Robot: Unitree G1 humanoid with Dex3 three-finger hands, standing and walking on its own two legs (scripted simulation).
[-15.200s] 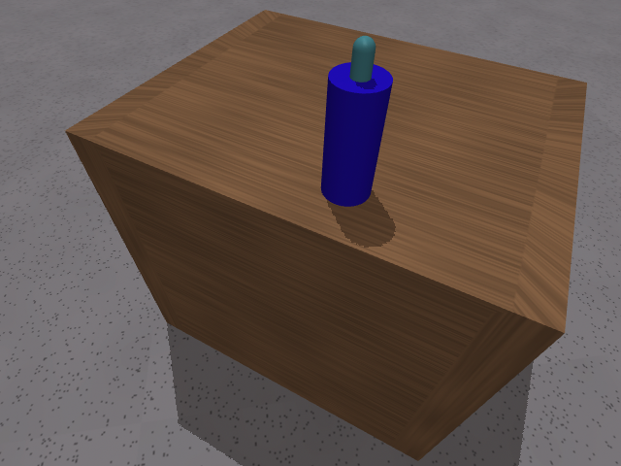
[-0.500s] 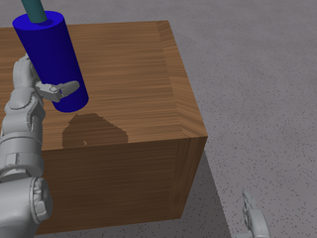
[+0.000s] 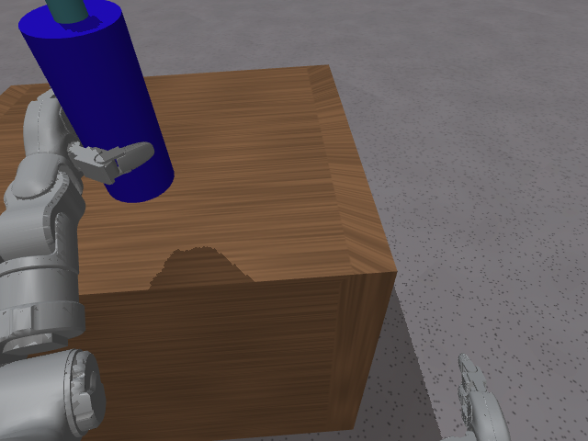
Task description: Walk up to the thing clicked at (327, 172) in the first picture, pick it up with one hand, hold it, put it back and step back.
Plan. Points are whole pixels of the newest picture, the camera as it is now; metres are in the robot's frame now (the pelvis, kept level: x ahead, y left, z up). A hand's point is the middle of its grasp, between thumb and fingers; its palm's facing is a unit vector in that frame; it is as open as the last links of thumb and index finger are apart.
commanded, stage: lift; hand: left
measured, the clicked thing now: (103, 92) +0.42 +0.17 +0.31
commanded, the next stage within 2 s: hold in 1.04 s
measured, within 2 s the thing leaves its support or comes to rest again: neither
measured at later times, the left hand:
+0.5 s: hand (80, 112) +0.35 +0.17 +0.32, palm faces +0.11 -0.99 -0.01, open 11.8 cm
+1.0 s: hand (53, 101) +0.32 +0.17 +0.34, palm faces +0.12 -0.99 +0.00, open 11.8 cm
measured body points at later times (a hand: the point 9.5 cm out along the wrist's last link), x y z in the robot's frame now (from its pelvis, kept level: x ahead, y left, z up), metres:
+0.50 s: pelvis -0.02 +0.00 +0.00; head -0.06 -0.04 +0.45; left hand +0.34 +0.22 +0.32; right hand +0.15 -0.25 -0.07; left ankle +0.00 +0.13 -0.73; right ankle -0.01 -0.13 -0.73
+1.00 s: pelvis -0.03 +0.00 +0.00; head -0.09 -0.04 +0.45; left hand +0.31 +0.22 +0.35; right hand +0.15 -0.25 -0.07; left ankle +0.00 +0.13 -0.73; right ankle -0.01 -0.13 -0.73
